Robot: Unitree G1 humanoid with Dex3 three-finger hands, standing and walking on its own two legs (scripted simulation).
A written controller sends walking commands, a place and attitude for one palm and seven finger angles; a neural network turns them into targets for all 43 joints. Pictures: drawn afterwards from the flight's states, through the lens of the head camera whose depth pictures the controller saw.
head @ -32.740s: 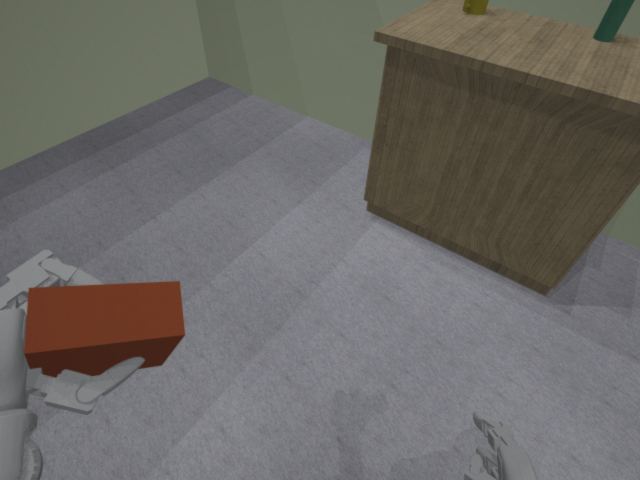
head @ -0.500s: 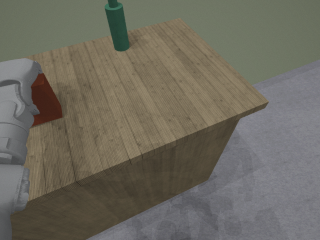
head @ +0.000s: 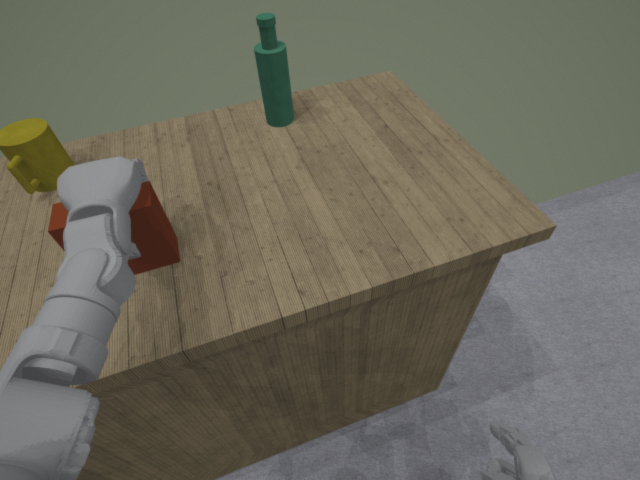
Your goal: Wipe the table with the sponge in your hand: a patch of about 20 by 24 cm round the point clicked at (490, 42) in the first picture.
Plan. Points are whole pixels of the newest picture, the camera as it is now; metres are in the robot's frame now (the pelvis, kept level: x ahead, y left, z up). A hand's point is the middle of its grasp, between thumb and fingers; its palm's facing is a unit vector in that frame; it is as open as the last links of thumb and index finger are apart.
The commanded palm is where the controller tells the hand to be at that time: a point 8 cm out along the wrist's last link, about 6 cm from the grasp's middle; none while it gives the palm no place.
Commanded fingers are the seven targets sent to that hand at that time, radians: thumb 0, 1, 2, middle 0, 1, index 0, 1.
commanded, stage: wipe back along the middle lane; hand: left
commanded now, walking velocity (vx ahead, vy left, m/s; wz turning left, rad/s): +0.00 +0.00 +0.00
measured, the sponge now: (126, 243) +0.39 +0.31 +0.08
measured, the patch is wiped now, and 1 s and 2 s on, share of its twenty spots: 0.55 0.75 0.90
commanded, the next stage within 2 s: slide across to the third lane in 0.92 s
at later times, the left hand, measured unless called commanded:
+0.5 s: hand (124, 233) +0.37 +0.28 +0.13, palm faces +0.02 +0.00 -1.00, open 9.7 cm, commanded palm +0.32 +0.27 +0.16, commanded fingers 0.00 0.10 1.30 -1.20 -1.60 -1.20 -1.60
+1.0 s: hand (123, 261) +0.32 +0.26 +0.13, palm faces +0.08 -0.05 -1.00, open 9.7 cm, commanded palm +0.27 +0.25 +0.16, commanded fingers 0.00 0.10 1.30 -1.20 -1.60 -1.20 -1.60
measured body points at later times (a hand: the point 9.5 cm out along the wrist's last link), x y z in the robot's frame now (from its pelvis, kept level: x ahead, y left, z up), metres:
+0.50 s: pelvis +0.01 -0.01 +0.00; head +0.02 -0.05 +0.45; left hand +0.36 +0.28 +0.18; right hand +0.19 -0.25 -0.12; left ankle -0.03 +0.10 -0.74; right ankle -0.02 -0.12 -0.74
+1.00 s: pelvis +0.01 +0.00 +0.00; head +0.01 -0.05 +0.45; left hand +0.31 +0.26 +0.18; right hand +0.24 -0.21 -0.09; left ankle -0.03 +0.10 -0.74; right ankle -0.02 -0.12 -0.74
